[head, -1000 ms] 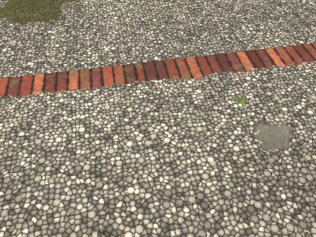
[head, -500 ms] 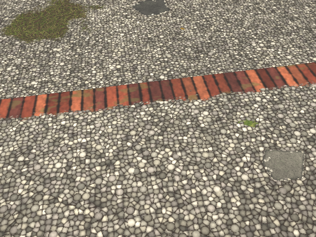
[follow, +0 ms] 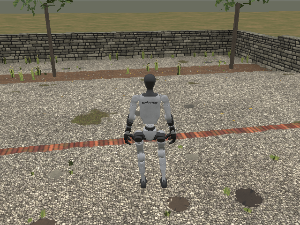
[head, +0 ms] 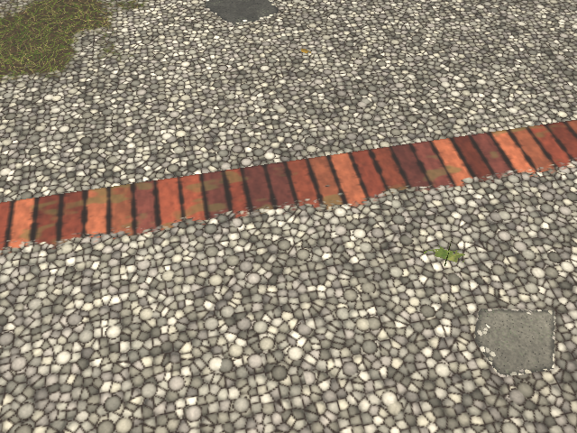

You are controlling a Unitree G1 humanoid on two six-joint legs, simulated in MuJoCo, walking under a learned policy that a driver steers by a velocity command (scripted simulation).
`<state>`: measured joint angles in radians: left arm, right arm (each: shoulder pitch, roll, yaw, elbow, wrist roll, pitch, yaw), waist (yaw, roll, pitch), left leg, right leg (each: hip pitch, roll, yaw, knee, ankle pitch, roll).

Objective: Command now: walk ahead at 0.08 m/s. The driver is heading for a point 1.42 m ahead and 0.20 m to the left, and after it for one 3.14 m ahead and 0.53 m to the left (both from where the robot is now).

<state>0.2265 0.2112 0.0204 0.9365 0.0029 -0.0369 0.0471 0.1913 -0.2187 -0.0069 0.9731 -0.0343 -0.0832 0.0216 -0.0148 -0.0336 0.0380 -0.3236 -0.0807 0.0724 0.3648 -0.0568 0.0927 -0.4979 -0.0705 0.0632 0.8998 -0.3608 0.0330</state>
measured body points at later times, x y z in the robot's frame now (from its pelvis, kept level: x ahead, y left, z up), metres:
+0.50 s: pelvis +0.07 -0.03 +0.00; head +0.09 -0.03 +0.45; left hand +0.09 +0.20 -0.15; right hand +0.11 -0.27 -0.15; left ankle +0.09 +0.07 -0.74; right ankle +0.06 -0.14 -0.74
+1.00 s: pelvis +0.10 -0.03 +0.00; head +0.10 -0.03 +0.45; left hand +0.09 +0.20 -0.16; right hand +0.11 -0.27 -0.16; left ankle +0.08 +0.07 -0.73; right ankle +0.06 -0.14 -0.73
